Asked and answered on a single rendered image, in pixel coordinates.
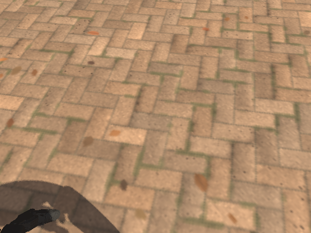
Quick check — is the robot left hand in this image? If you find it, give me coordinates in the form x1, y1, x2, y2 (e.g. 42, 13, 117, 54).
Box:
0, 209, 60, 233

